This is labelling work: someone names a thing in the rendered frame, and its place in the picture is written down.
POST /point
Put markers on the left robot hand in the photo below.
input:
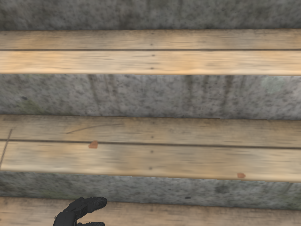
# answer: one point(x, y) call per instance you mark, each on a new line
point(78, 209)

